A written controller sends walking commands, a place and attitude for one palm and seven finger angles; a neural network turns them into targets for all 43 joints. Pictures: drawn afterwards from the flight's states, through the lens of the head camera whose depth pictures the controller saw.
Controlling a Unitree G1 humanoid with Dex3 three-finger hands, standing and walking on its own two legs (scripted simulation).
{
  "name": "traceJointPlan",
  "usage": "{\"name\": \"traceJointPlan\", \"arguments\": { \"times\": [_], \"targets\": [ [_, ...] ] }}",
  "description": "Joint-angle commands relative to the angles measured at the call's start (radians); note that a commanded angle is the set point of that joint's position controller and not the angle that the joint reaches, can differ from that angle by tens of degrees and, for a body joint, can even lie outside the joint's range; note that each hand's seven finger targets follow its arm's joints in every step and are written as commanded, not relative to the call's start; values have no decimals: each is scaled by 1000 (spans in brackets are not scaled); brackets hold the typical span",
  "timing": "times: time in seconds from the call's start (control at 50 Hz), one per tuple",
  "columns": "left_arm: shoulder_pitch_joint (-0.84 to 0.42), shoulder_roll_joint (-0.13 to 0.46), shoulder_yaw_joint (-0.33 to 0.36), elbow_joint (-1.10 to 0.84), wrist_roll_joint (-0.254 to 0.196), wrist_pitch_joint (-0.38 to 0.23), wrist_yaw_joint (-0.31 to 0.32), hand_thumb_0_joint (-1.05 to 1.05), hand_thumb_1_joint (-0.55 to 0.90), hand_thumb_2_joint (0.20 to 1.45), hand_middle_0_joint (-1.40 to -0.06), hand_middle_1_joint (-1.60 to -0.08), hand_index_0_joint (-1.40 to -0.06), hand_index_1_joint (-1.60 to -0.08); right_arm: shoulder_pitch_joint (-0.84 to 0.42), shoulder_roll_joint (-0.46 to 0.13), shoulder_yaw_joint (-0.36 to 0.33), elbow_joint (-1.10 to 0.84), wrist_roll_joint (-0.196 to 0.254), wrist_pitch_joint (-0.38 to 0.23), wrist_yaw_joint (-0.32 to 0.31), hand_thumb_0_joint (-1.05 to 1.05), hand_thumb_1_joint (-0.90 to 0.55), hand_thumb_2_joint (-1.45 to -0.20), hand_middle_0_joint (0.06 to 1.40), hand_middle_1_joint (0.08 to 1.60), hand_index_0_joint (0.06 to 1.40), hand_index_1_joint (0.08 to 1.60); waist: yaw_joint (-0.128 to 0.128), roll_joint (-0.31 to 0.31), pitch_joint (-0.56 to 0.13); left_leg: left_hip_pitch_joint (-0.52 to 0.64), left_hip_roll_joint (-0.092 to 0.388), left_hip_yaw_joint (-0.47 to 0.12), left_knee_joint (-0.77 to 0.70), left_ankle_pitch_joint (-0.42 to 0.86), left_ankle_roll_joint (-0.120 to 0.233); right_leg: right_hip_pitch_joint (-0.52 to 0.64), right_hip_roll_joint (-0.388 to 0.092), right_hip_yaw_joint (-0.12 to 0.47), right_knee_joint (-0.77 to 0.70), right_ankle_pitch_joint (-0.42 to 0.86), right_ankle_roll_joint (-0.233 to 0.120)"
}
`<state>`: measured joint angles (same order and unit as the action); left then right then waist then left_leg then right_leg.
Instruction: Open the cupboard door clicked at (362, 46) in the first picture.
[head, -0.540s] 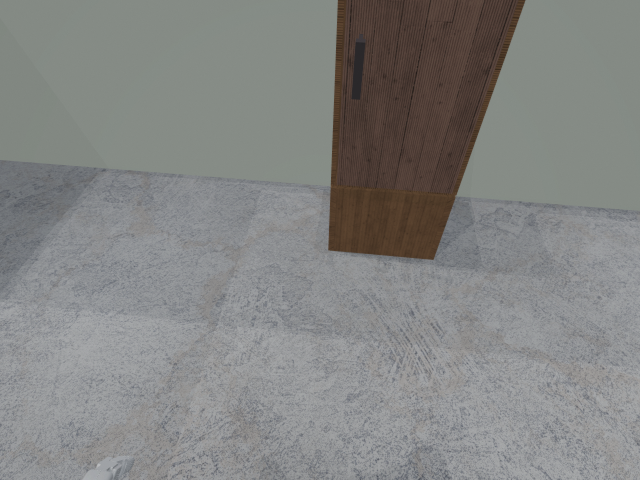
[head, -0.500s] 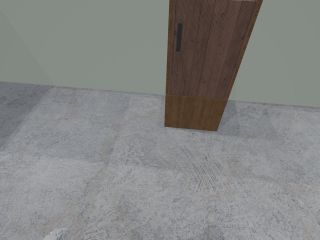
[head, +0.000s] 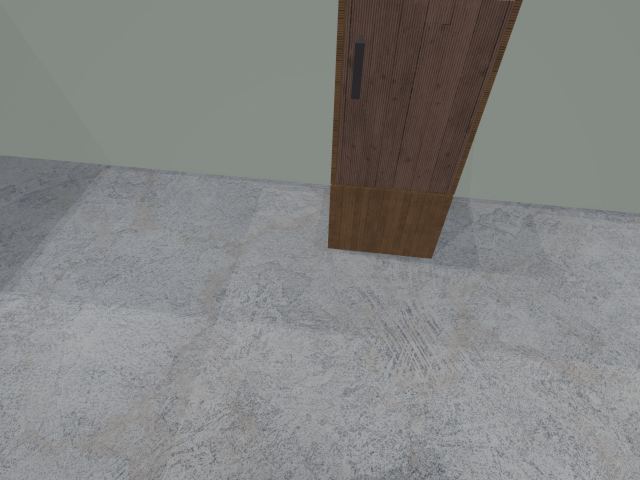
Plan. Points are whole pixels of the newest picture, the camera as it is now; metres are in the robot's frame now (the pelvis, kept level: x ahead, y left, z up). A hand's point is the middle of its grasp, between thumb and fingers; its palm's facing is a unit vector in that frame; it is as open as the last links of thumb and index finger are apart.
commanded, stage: stand and wait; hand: left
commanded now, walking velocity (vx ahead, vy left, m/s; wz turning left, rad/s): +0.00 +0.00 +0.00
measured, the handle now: (358, 67) +1.10 -0.04 +0.03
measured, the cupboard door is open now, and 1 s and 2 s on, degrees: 0 0 0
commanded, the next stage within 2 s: look at it before walking up in 0.28 s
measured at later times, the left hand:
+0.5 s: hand out of the picture +0.07 +0.24 -0.15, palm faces -0.04 -0.94 -0.33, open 7.4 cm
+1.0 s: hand out of the picture +0.08 +0.25 -0.15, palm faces -0.03 -0.94 -0.33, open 7.4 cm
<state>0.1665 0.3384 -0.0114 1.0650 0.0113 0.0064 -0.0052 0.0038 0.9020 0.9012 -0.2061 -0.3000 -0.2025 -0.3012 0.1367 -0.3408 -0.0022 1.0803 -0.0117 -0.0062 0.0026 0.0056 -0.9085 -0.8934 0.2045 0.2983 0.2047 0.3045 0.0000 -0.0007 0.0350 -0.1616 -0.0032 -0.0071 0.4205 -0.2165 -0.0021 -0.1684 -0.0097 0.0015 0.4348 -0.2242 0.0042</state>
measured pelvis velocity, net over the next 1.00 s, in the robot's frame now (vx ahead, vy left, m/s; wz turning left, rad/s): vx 0.01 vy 0.00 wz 0.00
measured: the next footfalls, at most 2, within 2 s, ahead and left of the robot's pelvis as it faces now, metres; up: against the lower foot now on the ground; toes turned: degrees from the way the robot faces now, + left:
left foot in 1.94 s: +0.33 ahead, +0.04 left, +0.00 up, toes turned -20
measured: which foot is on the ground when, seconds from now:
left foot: down 0.00-1.00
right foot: down 0.00-1.00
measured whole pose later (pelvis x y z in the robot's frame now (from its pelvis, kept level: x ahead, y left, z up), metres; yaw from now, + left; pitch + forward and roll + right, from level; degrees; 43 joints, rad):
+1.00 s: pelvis +0.01 +0.00 +0.00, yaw +0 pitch -2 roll +0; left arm 0.14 0.34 -0.01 1.09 0.01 -0.01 -0.01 0.00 0.90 0.90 -0.21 -0.30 -0.20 -0.30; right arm 0.11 -0.34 0.00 1.11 -0.01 -0.01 0.00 0.00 -0.91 -0.89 0.20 0.30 0.20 0.30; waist 0.00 0.00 0.04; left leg -0.14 0.00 -0.01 0.37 -0.20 -0.01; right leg -0.15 0.00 0.00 0.38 -0.20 0.00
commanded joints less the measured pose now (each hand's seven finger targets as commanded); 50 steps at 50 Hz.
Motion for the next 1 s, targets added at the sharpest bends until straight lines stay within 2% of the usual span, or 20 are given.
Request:
{"name": "traceJointPlan", "arguments": {
  "times": [0.0, 0.18, 0.4, 0.58, 0.64, 0.78, 0.88, 0.9, 0.98],
  "targets": [
    [-64, 211, 46, -66, -1, -32, 14, 0, 900, 900, -200, -300, -200, -300, -63, -201, -36, -65, 1, -25, -13, 0, -900, -900, 200, 300, 200, 300, -1, -4, -53, -3, 105, -93, -87, 50, 33, -16, -113, 115, -109, 8, -39],
    [-62, 211, 46, -48, -1, -33, 15, 0, 900, 900, -200, -300, -200, -300, -51, -202, -34, -39, 2, -27, -13, 0, -900, -900, 200, 300, 200, 300, 2, -3, -47, -8, 112, -98, -98, 69, 30, -4, -113, 112, -115, 29, -38],
    [-69, 210, 46, -47, 1, -31, 14, 0, 900, 900, -200, -300, -200, -300, -49, -203, -34, -31, 1, -26, -11, 0, -900, -900, 200, 300, 200, 300, 2, -1, -29, -16, 111, -103, -116, 30, 30, -23, -108, 115, -128, -20, -35],
    [-69, 208, 46, -46, 0, -35, 15, 0, 900, 900, -200, -300, -200, -300, -55, -203, -33, -33, 3, -29, -13, 0, -900, -900, 200, 300, 200, 300, 3, -1, -59, 9, 117, -100, -105, 108, 29, 5, -111, 107, -116, 78, -36],
    [-69, 208, 46, -44, 1, -34, 15, 0, 900, 900, -200, -300, -200, -300, -55, -205, -33, -35, 4, -27, -12, 0, -900, -900, 200, 300, 200, 300, 1, 0, -55, 10, 117, -103, -108, 98, 28, 4, -110, 105, -121, 65, -34],
    [-64, 210, 45, -41, 0, -36, 15, 0, 900, 900, -200, -300, -200, -300, -61, -205, -32, -31, 5, -28, -14, 0, -900, -900, 200, 300, 200, 300, 2, -1, -71, 29, 118, -98, -103, 140, 27, 22, -115, 102, -118, 123, -34],
    [-65, 209, 45, -38, 1, -35, 15, 0, 900, 900, -200, -300, -200, -300, -71, -206, -32, -31, 4, -27, -14, 0, -900, -900, 200, 300, 200, 300, 4, 7, -52, 26, 118, -99, -113, 124, 27, 15, -114, 101, -126, 102, -33],
    [-66, 211, 45, -40, 1, -35, 15, 0, 900, 900, -200, -300, -200, -300, -68, -206, -32, -32, 4, -27, -14, 0, -900, -900, 200, 300, 200, 300, 1, -7, -59, 31, 119, -99, -112, 135, 27, 17, -113, 102, -124, 113, -33],
    [-65, 212, 45, -40, 0, -36, 15, 0, 900, 900, -200, -300, -200, -300, -71, -208, -31, -32, 4, -27, -14, 0, -900, -900, 200, 300, 200, 300, 2, -2, -70, 41, 120, -96, -110, 143, 26, 25, -116, 99, -125, 127, -33]
  ]
}}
